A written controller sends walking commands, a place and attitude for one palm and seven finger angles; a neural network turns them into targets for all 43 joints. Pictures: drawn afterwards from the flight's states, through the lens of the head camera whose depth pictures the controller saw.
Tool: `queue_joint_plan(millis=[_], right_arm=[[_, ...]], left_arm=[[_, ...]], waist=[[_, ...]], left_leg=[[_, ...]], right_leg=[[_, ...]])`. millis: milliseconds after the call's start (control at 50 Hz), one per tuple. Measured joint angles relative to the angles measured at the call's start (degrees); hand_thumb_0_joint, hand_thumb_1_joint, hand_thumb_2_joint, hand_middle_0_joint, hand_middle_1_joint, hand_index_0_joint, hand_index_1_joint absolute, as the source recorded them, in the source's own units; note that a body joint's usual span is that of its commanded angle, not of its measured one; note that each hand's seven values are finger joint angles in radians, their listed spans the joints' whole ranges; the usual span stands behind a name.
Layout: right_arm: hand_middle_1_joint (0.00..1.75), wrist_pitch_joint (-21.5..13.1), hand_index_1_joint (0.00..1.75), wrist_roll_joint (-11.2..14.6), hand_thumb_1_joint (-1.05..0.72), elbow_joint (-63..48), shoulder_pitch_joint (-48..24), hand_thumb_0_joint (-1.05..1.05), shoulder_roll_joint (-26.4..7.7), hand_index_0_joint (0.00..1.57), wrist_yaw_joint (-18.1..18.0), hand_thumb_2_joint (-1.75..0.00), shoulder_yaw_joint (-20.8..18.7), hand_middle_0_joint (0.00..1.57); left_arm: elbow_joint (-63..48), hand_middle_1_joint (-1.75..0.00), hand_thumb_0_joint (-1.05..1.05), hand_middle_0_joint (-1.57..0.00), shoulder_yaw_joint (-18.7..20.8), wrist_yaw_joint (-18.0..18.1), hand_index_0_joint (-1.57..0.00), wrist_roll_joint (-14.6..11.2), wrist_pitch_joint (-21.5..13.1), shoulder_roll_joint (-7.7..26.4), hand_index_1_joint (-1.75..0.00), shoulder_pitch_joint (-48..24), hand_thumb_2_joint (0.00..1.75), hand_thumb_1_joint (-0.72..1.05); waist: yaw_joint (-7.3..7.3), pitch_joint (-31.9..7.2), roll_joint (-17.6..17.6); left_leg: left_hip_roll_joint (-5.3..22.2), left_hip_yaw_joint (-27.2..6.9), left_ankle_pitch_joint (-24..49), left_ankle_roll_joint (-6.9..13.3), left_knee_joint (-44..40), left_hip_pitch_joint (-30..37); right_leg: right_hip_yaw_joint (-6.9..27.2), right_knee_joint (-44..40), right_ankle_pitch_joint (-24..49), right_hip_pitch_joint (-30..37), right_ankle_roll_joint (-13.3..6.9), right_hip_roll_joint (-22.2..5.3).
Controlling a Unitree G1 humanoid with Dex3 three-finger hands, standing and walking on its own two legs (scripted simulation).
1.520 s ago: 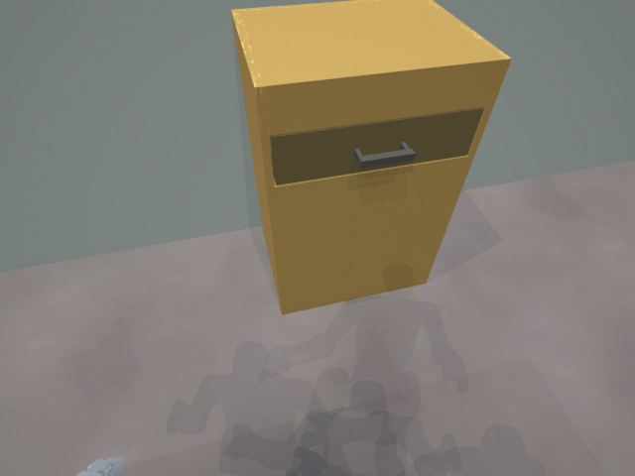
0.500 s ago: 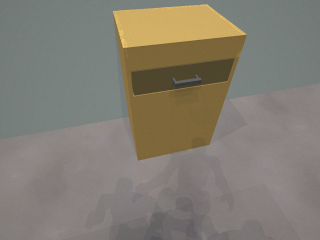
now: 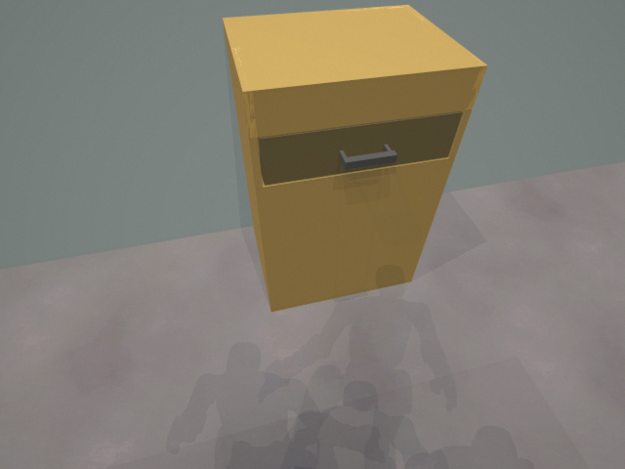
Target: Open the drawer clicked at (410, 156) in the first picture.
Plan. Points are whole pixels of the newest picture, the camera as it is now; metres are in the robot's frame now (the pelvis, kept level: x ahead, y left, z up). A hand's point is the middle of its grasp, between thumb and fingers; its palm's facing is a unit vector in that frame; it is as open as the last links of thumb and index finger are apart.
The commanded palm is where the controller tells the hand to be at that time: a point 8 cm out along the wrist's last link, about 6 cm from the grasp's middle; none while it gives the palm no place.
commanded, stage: look at it before walking up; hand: left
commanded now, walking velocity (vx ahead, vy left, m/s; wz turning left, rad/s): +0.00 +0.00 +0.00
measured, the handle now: (367, 155) +0.85 -0.09 -0.09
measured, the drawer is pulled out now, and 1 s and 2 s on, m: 0.00 0.00 0.00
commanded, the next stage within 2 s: walk to a spot facing it in 0.02 s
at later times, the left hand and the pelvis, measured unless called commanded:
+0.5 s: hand out of the picture +0.06 +0.19 -0.18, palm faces -0.12 -0.95 -0.28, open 7.4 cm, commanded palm none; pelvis -0.01 -0.02 -0.03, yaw -10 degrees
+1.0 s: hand out of the picture +0.11 +0.20 -0.18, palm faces -0.32 -0.92 -0.24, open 7.4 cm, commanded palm none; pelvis -0.02 +0.02 -0.01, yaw -25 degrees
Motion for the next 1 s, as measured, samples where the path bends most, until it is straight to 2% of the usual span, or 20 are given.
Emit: queue_joint_plan(millis=[200,380,440,480,520,560,600,640,740,840,940,980,1000], right_arm=[[0.30,0.0,0.30,-0.1,-0.90,-0.1,-0.1,0.01,0.3,0.20,-0.3,-0.90,-0.1,0.20],[0.30,1.5,0.30,-0.2,-0.90,-5.2,0.6,0.00,3.9,0.20,-1.1,-0.90,-1.5,0.20],[0.30,1.7,0.30,-0.3,-0.90,-6.4,1.1,0.00,4.9,0.20,-1.0,-0.90,-2.0,0.20],[0.30,1.9,0.30,-0.5,-0.90,-6.9,1.5,0.00,5.0,0.21,-1.0,-0.90,-2.4,0.20],[0.30,2.6,0.30,-0.4,-0.90,-7.2,1.8,0.01,4.6,0.21,-0.9,-0.90,-3.0,0.20],[0.30,3.6,0.30,-0.2,-0.90,-7.1,1.9,0.01,4.5,0.20,-1.0,-0.90,-3.3,0.20],[0.30,4.0,0.30,-0.3,-0.90,-7.1,1.6,0.01,4.5,0.20,-0.9,-0.90,-3.6,0.20],[0.30,3.8,0.30,-0.4,-0.90,-7.4,1.3,0.01,4.6,0.20,-0.8,-0.90,-3.7,0.20],[0.30,3.4,0.30,-0.4,-0.90,-8.8,0.4,0.01,4.8,0.20,-1.1,-0.90,-3.9,0.20],[0.30,3.2,0.30,-0.2,-0.90,-10.0,-0.8,0.01,4.9,0.20,-1.4,-0.90,-3.9,0.20],[0.30,2.3,0.30,0.4,-0.91,-11.8,-1.3,0.01,5.4,0.20,-1.6,-0.90,-3.5,0.20],[0.30,1.3,0.30,0.5,-0.90,-12.9,-0.6,0.01,5.5,0.20,-1.7,-0.90,-3.1,0.20],[0.30,0.9,0.30,0.3,-0.90,-13.2,-0.2,0.01,5.8,0.20,-1.8,-0.90,-3.0,0.20]], left_arm=[[-0.3,-0.30,0.00,-0.20,0.2,0.1,-0.20,0.0,0.2,-0.3,-0.30,0.1,0.90,0.91],[-4.4,-0.30,0.00,-0.20,1.9,-0.3,-0.20,0.3,3.3,-2.5,-0.30,2.6,0.90,0.91],[-6.0,-0.30,0.00,-0.20,2.6,-0.8,-0.20,0.4,3.8,-3.4,-0.30,3.3,0.90,0.91],[-7.0,-0.30,0.00,-0.20,3.0,-1.2,-0.20,0.5,3.8,-4.3,-0.30,4.0,0.90,0.91],[-7.8,-0.30,0.00,-0.20,3.1,-1.2,-0.20,0.8,2.9,-5.4,-0.30,4.6,0.90,0.91],[-8.3,-0.30,0.00,-0.20,3.0,-0.7,-0.20,0.6,2.4,-6.5,-0.30,4.9,0.90,0.91],[-8.6,-0.30,0.00,-0.20,3.0,-0.4,-0.20,0.4,2.4,-7.3,-0.30,5.4,0.90,0.91],[-8.7,-0.30,0.00,-0.20,3.0,-0.2,-0.20,0.4,2.3,-7.8,-0.30,5.9,0.90,0.91],[-8.7,-0.30,0.00,-0.20,3.4,-0.3,-0.20,0.3,2.1,-7.9,-0.30,6.9,0.90,0.91],[-8.9,-0.30,0.00,-0.21,4.0,-0.3,-0.20,0.6,2.3,-7.1,-0.30,7.1,0.90,0.91],[-9.6,-0.30,0.00,-0.20,4.7,-0.3,-0.20,0.9,3.2,-5.2,-0.30,6.2,0.90,0.91],[-10.0,-0.30,0.00,-0.20,5.1,-0.3,-0.20,0.7,3.6,-4.3,-0.30,6.1,0.90,0.91],[-10.0,-0.30,0.00,-0.20,5.3,-0.4,-0.20,0.5,3.8,-3.8,-0.30,5.6,0.90,0.91]], waist=[[0.30,-0.1,-0.1],[0.74,1.1,-1.0],[1.22,2.4,-1.3],[1.47,3.1,-0.5],[1.17,3.4,1.5],[1.14,3.5,2.3],[1.44,3.5,2.4],[1.57,3.3,2.1],[1.82,2.2,0.7],[2.48,1.1,-0.1],[3.08,0.1,-1.3],[2.60,-0.6,-1.5],[2.18,-0.5,-2.0]], left_leg=[[0.2,0.5,-0.3,-0.1,0.1,0.2],[1.6,5.5,-4.6,-0.3,8.0,-3.9],[2.3,7.7,-6.3,-0.5,11.1,-4.6],[3.4,8.8,-8.0,-1.1,14.2,-5.3],[5.0,7.4,-12.4,-1.6,22.0,-8.7],[3.5,3.4,-15.4,-1.6,32.6,-13.5],[2.5,1.5,-13.5,-1.8,39.3,-16.8],[2.2,0.9,-11.3,-2.2,41.2,-18.5],[1.7,-0.2,-9.9,-3.1,37.9,-18.6],[1.1,-1.1,-11.0,-3.1,31.7,-16.3],[-0.5,-1.4,-11.0,-1.8,19.1,-11.3],[-0.5,-1.4,-7.7,-0.6,10.1,-7.6],[-0.6,-1.0,-4.0,0.2,8.8,-7.3]], right_leg=[[0.5,0.2,-0.1,-0.1,0.0,0.2],[5.1,10.9,-3.6,-7.5,-0.2,1.9],[2.9,18.7,-8.3,-11.0,0.2,1.2],[0.5,19.3,-9.0,-10.7,0.3,0.7],[-0.9,19.3,-6.4,-11.1,-2.2,2.0],[-1.1,18.4,-7.1,-11.0,-3.7,2.7],[-0.4,15.1,-5.5,-10.2,-4.2,3.4],[0.9,11.7,-3.1,-9.5,-4.2,3.9],[4.6,6.2,0.8,-8.7,-4.1,4.8],[8.1,4.6,2.6,-8.9,-3.4,6.0],[11.7,5.1,3.4,-10.5,-1.7,7.1],[12.7,7.1,2.9,-12.0,-0.7,8.0],[12.6,10.4,-0.7,-13.4,-0.4,8.2]])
